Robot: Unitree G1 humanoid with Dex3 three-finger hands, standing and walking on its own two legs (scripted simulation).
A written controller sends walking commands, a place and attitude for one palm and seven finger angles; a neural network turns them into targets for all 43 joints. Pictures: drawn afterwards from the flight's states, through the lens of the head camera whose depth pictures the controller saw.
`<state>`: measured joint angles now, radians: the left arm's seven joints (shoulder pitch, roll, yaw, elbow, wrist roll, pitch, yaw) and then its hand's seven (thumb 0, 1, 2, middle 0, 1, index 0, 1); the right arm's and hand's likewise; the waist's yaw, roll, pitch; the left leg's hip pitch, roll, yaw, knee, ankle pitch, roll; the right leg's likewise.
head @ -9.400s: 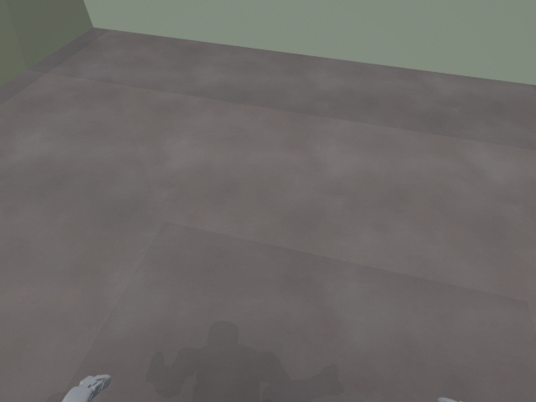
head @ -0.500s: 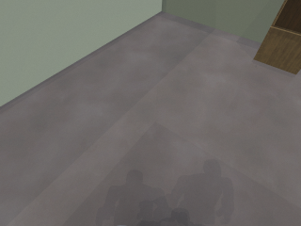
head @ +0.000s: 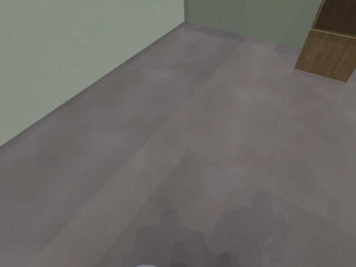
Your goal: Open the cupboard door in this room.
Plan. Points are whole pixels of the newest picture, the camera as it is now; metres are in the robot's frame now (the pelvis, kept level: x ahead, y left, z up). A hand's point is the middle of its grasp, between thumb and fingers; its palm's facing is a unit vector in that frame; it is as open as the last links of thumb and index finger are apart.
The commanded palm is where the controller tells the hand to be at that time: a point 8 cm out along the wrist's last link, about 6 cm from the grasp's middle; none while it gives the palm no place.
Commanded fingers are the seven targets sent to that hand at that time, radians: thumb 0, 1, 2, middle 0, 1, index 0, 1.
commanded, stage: turn or walk to find it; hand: left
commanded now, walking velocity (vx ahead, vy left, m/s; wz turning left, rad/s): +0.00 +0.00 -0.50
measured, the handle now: out of the picture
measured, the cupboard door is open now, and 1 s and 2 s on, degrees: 0 0 0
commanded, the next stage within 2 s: stand and wait in 0.12 s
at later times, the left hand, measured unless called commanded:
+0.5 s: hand out of the picture +0.01 +0.22 -0.17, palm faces +0.00 -0.97 -0.22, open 7.4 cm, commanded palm none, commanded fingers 0.00 0.90 0.90 -0.20 -0.30 -0.20 -0.30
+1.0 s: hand out of the picture -0.01 +0.21 -0.18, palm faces +0.10 -0.97 -0.21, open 7.4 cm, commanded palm none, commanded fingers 0.00 0.90 0.90 -0.20 -0.30 -0.20 -0.30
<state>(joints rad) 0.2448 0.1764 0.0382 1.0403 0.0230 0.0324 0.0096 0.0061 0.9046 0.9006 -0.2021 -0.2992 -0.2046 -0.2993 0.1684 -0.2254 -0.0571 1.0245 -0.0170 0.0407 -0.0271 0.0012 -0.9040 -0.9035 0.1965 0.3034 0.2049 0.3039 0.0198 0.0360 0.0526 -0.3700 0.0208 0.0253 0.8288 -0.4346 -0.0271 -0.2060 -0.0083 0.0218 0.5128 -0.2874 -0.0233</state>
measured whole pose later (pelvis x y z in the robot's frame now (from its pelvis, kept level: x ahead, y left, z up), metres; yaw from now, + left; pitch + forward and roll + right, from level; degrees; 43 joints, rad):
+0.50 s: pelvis -0.01 +0.03 +0.00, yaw -1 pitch -2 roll +0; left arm 0.22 0.21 0.01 1.13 0.01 0.01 0.02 0.01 0.91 0.90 -0.20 -0.30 -0.20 -0.30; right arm 0.20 -0.17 -0.02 1.11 -0.01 -0.01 -0.03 0.00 -0.91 -0.90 0.20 0.30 0.21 0.30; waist 0.01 0.00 0.04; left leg -0.16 0.01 0.03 0.43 -0.24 0.01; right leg -0.16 -0.03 0.00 0.43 -0.23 0.03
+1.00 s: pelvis -0.03 +0.02 +0.00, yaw +4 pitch -1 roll +0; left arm 0.21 0.20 0.02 1.08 0.02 0.03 0.02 0.01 0.91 0.90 -0.20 -0.30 -0.20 -0.30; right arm 0.23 -0.18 -0.02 1.07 -0.02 0.01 -0.02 0.00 -0.90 -0.90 0.20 0.30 0.20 0.30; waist 0.01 -0.03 0.05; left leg -0.27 -0.03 -0.05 0.52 -0.23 0.00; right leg -0.25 -0.06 -0.08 0.52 -0.26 0.02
